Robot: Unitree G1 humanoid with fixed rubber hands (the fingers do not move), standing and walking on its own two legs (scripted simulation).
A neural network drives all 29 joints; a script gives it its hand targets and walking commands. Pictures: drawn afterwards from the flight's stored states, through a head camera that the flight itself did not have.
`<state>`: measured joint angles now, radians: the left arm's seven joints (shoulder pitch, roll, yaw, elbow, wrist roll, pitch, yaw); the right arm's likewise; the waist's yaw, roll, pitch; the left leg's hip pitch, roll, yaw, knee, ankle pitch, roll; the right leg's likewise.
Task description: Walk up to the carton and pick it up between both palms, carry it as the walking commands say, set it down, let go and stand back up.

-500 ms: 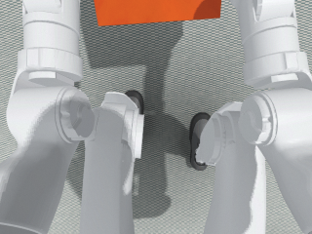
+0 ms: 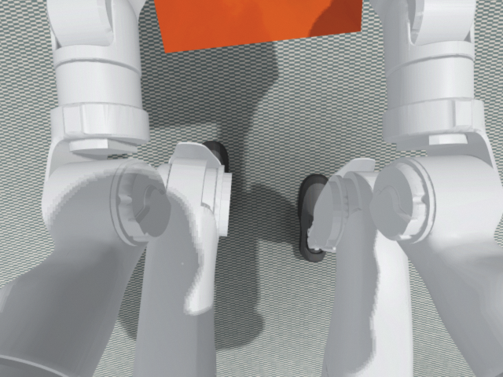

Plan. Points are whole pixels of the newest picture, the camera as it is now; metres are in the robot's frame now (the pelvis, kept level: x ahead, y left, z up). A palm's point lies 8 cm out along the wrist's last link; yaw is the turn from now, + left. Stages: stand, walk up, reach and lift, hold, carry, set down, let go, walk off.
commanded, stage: reach and lift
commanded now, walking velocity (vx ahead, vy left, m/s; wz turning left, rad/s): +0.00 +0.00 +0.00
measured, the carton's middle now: out of the picture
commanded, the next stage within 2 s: none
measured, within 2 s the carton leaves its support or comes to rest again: neither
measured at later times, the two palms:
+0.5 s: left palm out of the picture +0.52 +0.21 -0.04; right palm out of the picture +0.56 -0.08 -0.05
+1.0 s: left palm out of the picture +0.50 +0.21 +0.03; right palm out of the picture +0.54 -0.08 +0.03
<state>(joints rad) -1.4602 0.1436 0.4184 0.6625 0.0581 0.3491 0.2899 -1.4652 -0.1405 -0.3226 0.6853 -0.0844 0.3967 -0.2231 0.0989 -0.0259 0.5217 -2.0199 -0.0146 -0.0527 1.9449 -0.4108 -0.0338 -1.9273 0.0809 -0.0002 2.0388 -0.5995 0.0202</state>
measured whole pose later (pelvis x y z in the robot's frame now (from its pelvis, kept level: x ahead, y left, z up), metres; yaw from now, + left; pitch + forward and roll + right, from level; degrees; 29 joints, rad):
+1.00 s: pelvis -0.02 -0.01 +0.10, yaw +1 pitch +20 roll +0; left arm -1.31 0.05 0.45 0.54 0.10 0.42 0.31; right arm -1.33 -0.07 -0.35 0.60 -0.12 0.45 -0.22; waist 0.09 -0.02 0.52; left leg -1.62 -0.01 -0.05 1.62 -0.35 -0.04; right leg -1.55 0.08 0.02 1.72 -0.51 0.01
